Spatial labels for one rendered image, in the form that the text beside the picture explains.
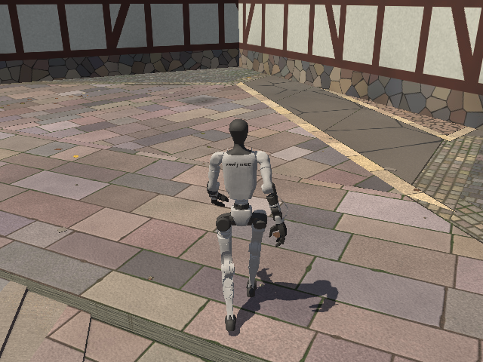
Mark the right robot hand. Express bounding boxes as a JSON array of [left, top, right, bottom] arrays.
[[269, 222, 287, 247]]

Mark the right robot upper arm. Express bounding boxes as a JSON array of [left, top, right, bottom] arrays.
[[255, 151, 273, 194]]

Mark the robot head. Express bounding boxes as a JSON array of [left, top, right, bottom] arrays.
[[226, 119, 252, 155]]

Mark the left robot forearm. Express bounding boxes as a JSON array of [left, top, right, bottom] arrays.
[[207, 181, 219, 200]]

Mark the right robot forearm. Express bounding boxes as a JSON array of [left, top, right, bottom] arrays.
[[266, 182, 284, 224]]

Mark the right robot thigh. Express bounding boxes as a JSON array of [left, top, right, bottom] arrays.
[[248, 210, 267, 256]]

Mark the left robot upper arm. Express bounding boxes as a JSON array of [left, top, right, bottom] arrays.
[[208, 152, 224, 192]]

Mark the left robot hand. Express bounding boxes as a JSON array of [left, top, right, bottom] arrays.
[[211, 193, 229, 207]]

